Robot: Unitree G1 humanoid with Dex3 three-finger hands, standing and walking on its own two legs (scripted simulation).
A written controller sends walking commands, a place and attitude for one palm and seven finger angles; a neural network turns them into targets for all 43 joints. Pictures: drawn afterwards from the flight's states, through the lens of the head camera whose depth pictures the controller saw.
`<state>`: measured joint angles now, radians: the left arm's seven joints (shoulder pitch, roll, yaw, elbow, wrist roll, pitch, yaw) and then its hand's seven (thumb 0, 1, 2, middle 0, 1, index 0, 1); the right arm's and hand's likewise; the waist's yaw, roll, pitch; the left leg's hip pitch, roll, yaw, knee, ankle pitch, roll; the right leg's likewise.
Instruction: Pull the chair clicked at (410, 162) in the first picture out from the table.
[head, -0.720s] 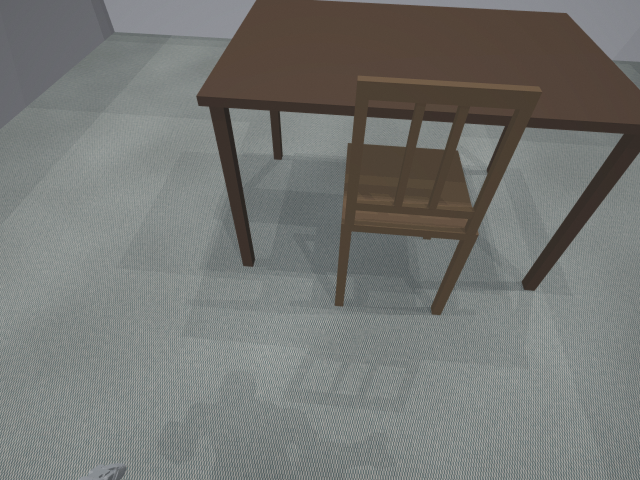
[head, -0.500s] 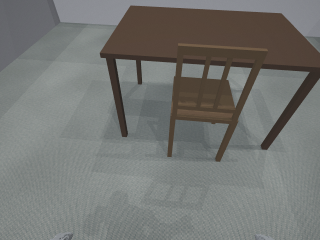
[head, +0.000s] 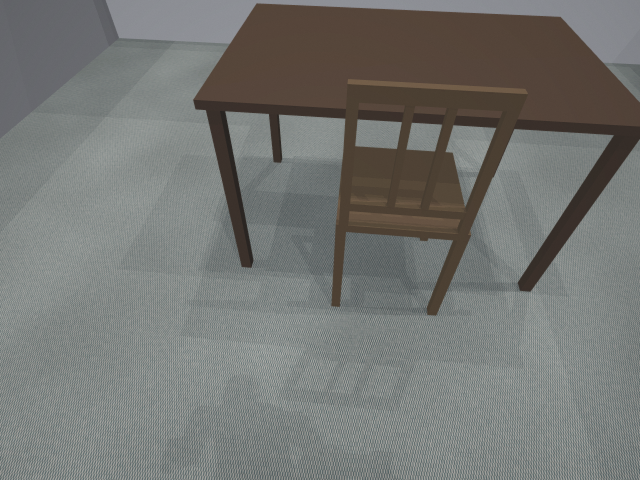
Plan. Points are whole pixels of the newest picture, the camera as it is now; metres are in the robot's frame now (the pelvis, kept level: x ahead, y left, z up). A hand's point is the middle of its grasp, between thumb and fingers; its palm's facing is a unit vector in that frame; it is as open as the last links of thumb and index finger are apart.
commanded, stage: stand and wait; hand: left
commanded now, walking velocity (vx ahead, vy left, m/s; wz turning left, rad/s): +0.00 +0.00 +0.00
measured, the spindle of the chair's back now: (399, 159) +0.85 -0.15 -0.10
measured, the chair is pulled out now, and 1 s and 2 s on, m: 0.00 0.00 0.00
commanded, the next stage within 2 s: look at it before walking up in 0.10 s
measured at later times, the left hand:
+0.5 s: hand out of the picture +0.09 +0.24 -0.15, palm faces -0.02 -0.94 -0.33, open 7.4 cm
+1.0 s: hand out of the picture +0.08 +0.24 -0.16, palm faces -0.04 -0.94 -0.33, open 7.4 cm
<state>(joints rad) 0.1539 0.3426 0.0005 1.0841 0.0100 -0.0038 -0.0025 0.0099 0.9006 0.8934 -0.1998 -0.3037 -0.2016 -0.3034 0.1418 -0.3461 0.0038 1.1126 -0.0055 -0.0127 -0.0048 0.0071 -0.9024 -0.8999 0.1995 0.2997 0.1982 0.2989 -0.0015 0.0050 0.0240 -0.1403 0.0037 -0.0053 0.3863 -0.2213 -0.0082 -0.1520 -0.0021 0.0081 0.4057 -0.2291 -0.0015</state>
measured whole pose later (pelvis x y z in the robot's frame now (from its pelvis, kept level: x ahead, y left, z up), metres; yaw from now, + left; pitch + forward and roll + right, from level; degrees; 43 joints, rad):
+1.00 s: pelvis +0.01 +0.00 +0.00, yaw -3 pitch -1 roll +0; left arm 0.17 0.33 0.02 1.05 0.01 0.02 0.01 0.01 0.90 0.89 -0.20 -0.30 -0.20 -0.30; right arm 0.11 -0.32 -0.01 1.07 -0.01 -0.01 -0.02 0.01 -0.90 -0.90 0.20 0.30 0.20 0.30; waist 0.02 -0.01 0.03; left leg -0.14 0.03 0.05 0.41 -0.25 -0.02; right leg -0.18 0.02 0.06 0.43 -0.24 0.00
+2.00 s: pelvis -0.01 +0.01 -0.01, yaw -38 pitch +0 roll -1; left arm 0.18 0.27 0.09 0.89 0.02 0.07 -0.04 0.01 0.91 0.89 -0.19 -0.30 -0.19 -0.30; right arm 0.23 -0.22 -0.04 0.90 -0.02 0.00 -0.02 0.01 -0.90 -0.90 0.20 0.30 0.20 0.30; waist 0.00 0.00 0.08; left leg -0.16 0.12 0.15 0.55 -0.37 -0.04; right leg -0.39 -0.03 -0.05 0.74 -0.38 0.04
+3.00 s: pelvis +0.06 -0.19 -0.02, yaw -72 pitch -1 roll +0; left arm 0.14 0.21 0.06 0.93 0.02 -0.02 -0.02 0.01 0.90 0.89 -0.20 -0.30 -0.20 -0.30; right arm 0.30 -0.18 -0.05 0.98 -0.02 -0.01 -0.01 0.01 -0.91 -0.90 0.20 0.30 0.20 0.30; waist -0.05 -0.01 0.10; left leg -0.49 0.19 0.07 1.24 -0.37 -0.06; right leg -0.35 0.05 -0.09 0.57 -0.22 -0.08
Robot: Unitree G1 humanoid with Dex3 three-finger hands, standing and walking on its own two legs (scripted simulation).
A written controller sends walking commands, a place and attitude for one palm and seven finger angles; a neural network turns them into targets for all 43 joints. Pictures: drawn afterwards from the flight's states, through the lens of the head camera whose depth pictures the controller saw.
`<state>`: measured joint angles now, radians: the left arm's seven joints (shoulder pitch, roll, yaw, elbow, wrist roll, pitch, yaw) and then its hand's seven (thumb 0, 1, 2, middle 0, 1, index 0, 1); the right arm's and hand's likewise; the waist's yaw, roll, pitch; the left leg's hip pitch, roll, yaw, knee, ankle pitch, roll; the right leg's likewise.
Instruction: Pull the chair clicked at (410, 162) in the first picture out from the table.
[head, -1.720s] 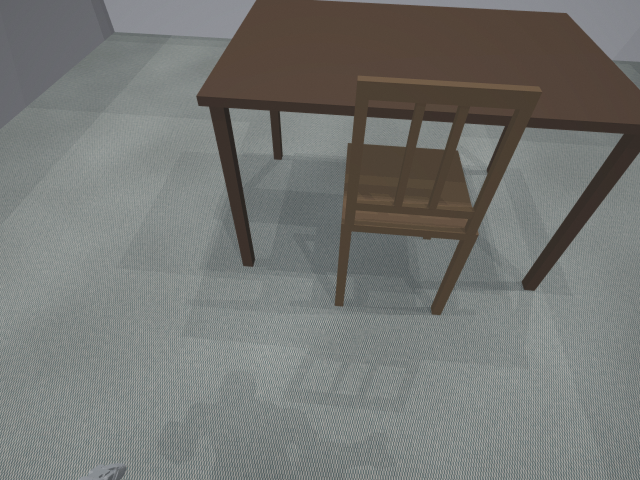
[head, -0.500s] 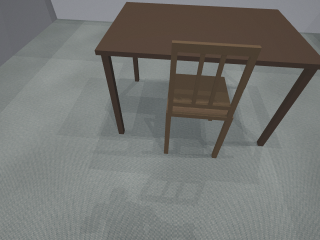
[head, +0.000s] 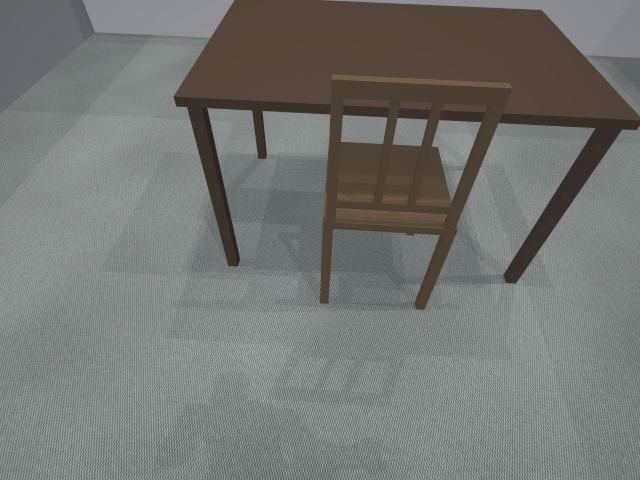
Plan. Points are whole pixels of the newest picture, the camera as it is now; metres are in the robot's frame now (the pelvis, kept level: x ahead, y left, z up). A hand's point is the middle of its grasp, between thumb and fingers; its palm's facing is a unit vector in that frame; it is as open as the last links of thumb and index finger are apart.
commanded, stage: walk to a spot facing it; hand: left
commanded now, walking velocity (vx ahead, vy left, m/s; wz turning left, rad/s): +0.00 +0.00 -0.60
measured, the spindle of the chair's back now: (385, 155) +0.85 -0.10 -0.10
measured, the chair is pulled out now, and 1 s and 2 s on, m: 0.00 0.00 0.00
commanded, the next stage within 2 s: none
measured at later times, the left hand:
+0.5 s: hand out of the picture +0.04 +0.16 -0.16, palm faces -0.17 -0.95 -0.25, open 7.4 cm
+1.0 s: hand (234, 463) +0.18 +0.14 -0.17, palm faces -0.52 -0.82 -0.25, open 7.4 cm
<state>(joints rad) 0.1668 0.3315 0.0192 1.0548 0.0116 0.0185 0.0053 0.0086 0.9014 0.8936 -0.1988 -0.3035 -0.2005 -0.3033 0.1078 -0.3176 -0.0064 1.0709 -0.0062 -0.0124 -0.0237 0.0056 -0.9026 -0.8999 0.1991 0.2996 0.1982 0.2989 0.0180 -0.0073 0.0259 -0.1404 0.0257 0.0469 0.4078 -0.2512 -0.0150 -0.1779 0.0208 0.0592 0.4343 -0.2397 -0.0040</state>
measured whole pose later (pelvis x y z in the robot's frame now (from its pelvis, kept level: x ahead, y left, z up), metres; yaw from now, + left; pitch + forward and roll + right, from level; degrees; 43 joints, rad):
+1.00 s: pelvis -0.02 +0.01 -0.01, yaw -34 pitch +0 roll -1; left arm 0.18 0.27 0.09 0.89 0.02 0.07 -0.04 0.01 0.91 0.89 -0.19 -0.30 -0.19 -0.30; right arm 0.23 -0.22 -0.04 0.90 -0.02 0.00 -0.02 0.01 -0.90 -0.90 0.20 0.30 0.20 0.30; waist 0.00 0.00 0.08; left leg -0.16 0.12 0.15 0.55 -0.37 -0.04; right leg -0.39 -0.03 -0.05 0.74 -0.38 0.04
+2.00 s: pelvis +0.06 -0.19 -0.02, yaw -69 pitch -1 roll +0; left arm 0.14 0.21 0.06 0.93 0.02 -0.02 -0.02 0.01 0.90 0.89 -0.20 -0.30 -0.20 -0.30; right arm 0.30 -0.18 -0.05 0.98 -0.02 -0.01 -0.01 0.01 -0.91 -0.90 0.20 0.30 0.20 0.30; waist -0.05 -0.01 0.10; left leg -0.49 0.19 0.07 1.24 -0.37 -0.06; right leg -0.35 0.05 -0.09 0.57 -0.22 -0.08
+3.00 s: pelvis +0.13 -0.33 +0.00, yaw -50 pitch -1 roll +2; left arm 0.18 0.19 0.05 0.89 0.02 0.01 0.02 0.01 0.90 0.89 -0.20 -0.30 -0.20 -0.30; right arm 0.22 -0.25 -0.11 0.95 -0.02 0.08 0.02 0.01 -0.91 -0.90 0.19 0.30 0.19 0.30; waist -0.04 0.01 0.06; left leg -0.52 0.03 0.03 1.11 -0.41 -0.07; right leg -0.18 -0.10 -0.13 0.50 -0.30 0.00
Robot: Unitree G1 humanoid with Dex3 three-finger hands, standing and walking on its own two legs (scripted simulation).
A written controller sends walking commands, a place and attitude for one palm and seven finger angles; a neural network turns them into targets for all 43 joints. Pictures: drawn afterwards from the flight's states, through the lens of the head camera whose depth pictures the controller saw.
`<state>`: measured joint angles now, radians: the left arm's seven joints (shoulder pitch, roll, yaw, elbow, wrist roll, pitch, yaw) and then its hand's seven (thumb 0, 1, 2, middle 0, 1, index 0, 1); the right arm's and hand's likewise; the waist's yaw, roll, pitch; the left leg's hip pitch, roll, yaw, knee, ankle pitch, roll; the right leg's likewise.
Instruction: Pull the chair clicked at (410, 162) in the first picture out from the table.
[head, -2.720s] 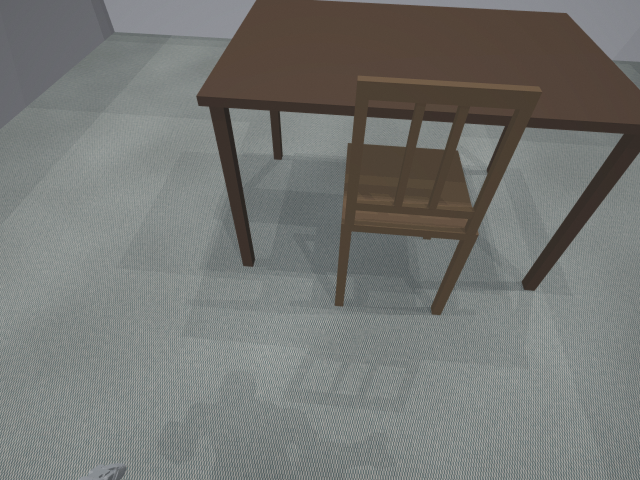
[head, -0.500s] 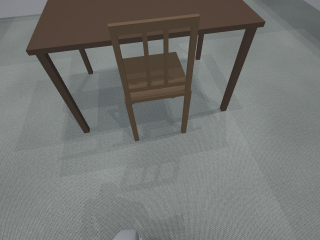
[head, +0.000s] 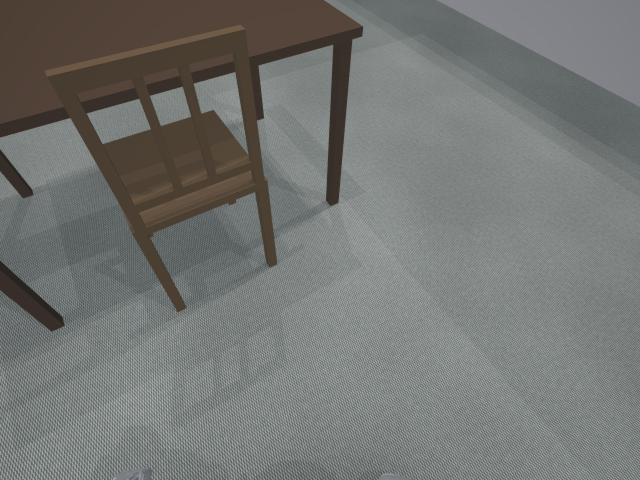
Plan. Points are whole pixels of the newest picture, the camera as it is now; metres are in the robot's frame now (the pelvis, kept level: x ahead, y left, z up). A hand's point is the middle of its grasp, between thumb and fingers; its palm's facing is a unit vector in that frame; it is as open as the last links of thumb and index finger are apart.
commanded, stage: walk to a spot facing it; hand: left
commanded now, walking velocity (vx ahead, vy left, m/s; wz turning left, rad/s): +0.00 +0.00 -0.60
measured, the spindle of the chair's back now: (159, 138) +0.78 +0.41 -0.09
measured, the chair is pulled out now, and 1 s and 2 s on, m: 0.00 0.00 0.00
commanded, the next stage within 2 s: turn to face it in 1.02 s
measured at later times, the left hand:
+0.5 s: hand (206, 440) +0.19 +0.18 -0.16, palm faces -0.27 -0.95 -0.16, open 7.4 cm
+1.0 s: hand (346, 327) +0.38 -0.02 -0.17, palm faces -0.57 -0.80 -0.19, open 7.4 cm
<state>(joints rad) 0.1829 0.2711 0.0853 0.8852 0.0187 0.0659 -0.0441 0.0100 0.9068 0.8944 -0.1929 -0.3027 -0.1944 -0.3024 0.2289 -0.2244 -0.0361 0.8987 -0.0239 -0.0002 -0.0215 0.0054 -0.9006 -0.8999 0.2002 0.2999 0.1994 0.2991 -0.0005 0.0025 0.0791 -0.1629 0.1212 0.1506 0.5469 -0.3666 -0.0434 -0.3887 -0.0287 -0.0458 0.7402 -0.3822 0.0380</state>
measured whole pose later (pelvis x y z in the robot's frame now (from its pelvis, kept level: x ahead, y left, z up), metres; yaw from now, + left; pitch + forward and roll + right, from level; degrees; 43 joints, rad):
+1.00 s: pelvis +0.18 -0.11 -0.01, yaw -35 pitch -1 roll +0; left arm 0.14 0.21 0.06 0.93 0.02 -0.02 -0.02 0.01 0.90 0.89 -0.20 -0.30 -0.20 -0.30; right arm 0.30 -0.18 -0.05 0.98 -0.02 -0.01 -0.01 0.01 -0.91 -0.90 0.20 0.30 0.20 0.30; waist -0.05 -0.01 0.10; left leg -0.49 0.19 0.07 1.24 -0.37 -0.06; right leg -0.35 0.05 -0.09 0.57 -0.22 -0.08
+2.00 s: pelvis +0.32 -0.19 +0.01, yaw -16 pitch -1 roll +2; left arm 0.18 0.19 0.05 0.89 0.02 0.01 0.02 0.01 0.90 0.89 -0.20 -0.30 -0.20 -0.30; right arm 0.22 -0.25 -0.11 0.95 -0.02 0.08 0.02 0.01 -0.91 -0.90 0.19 0.30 0.19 0.30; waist -0.04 0.01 0.06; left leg -0.52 0.03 0.03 1.11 -0.41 -0.07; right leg -0.18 -0.10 -0.13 0.50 -0.30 0.00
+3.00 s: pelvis +0.33 -0.14 -0.01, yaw +20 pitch +0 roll +0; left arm 0.24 0.26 0.07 0.89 0.02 0.05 0.01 0.01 0.90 0.89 -0.20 -0.30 -0.20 -0.30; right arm 0.17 -0.24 -0.07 0.89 -0.01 0.03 0.03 0.01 -0.91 -0.90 0.20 0.30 0.19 0.30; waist 0.01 -0.06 0.09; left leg -0.32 0.01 0.07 0.66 -0.31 0.02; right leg -0.35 -0.19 -0.14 0.84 -0.50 0.08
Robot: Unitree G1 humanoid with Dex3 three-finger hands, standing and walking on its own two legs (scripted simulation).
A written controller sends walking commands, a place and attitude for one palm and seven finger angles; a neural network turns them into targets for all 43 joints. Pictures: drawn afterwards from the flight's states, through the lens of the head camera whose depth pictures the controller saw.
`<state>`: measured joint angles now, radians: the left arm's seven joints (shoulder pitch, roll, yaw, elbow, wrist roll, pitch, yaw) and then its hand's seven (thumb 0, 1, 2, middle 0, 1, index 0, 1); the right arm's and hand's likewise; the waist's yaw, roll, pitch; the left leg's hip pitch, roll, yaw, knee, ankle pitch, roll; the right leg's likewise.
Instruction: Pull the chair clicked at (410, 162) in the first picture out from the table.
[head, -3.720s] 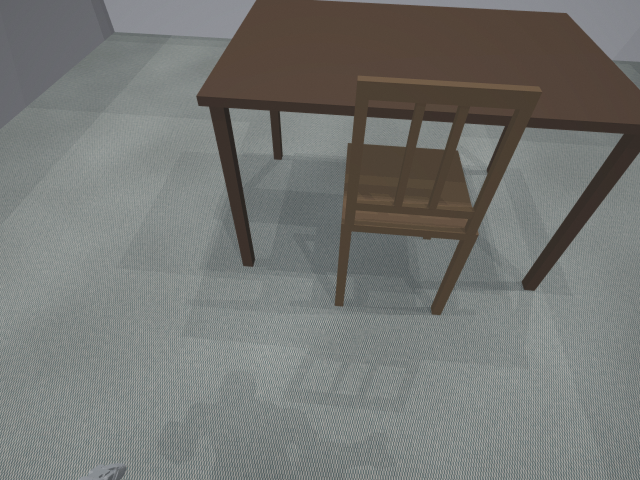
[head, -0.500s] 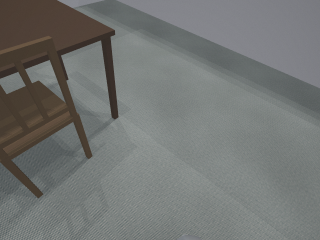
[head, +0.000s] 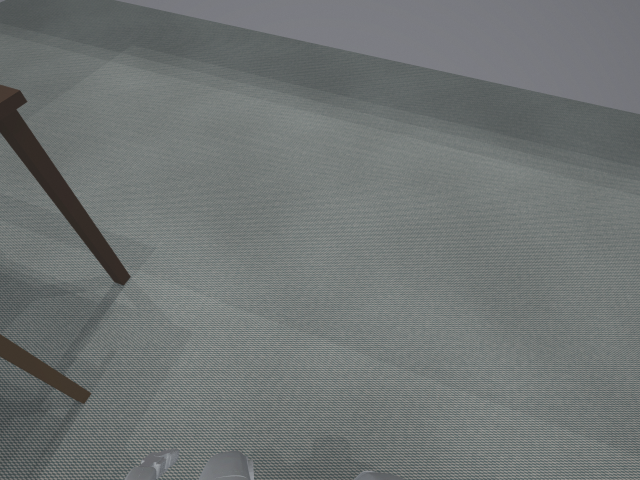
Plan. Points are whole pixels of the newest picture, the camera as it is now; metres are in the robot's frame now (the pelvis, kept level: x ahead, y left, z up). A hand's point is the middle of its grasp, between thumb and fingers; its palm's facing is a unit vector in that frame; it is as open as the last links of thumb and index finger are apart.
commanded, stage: walk to a spot facing it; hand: left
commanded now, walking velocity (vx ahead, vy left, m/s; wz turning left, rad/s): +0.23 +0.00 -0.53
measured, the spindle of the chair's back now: out of the picture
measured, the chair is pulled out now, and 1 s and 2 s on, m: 0.00 0.00 0.00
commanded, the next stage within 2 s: turn to face it in 0.02 s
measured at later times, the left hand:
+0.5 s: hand (151, 448) +0.19 +0.25 -0.17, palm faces +0.05 -0.99 -0.16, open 7.4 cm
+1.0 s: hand (158, 434) +0.20 +0.23 -0.13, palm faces +0.32 -0.91 -0.27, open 7.4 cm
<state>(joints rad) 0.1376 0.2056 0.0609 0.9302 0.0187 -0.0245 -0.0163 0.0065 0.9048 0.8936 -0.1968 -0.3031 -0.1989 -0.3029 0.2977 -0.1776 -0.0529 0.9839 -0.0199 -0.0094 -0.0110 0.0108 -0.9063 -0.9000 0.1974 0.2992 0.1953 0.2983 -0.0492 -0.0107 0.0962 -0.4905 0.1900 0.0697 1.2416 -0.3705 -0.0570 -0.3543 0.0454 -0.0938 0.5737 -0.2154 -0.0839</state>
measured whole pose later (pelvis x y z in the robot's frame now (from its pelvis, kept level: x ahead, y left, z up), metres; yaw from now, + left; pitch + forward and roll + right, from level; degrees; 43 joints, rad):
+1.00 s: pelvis +0.16 +0.01 +0.02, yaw +19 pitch -1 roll +2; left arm 0.18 0.19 0.05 0.89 0.02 0.01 0.02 0.01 0.90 0.89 -0.20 -0.30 -0.20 -0.30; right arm 0.22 -0.25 -0.11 0.95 -0.02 0.08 0.02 0.01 -0.91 -0.90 0.19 0.30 0.19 0.30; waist -0.04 0.01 0.06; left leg -0.52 0.03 0.03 1.11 -0.41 -0.07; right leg -0.18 -0.10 -0.13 0.50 -0.30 0.00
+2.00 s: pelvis +0.14 +0.06 -0.01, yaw +55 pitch +0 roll +0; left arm 0.24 0.26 0.07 0.89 0.02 0.05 0.01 0.01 0.90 0.89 -0.20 -0.30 -0.20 -0.30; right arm 0.17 -0.24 -0.07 0.89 -0.01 0.03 0.03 0.01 -0.91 -0.90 0.20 0.30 0.19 0.30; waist 0.01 -0.06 0.09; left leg -0.32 0.01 0.07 0.66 -0.31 0.02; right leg -0.35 -0.19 -0.14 0.84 -0.50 0.08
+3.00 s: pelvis +0.13 +0.13 +0.02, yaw +70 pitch +0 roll +0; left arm 0.38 0.21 0.06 1.11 0.03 0.01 -0.02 0.01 0.91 0.89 -0.19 -0.30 -0.20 -0.30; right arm 0.33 -0.13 -0.02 1.05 -0.02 -0.05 -0.02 0.00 -0.91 -0.90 0.20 0.30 0.20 0.30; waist 0.02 -0.05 0.01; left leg -0.08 0.00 0.08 0.38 -0.30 0.03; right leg -0.47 -0.08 -0.07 1.01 -0.33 -0.01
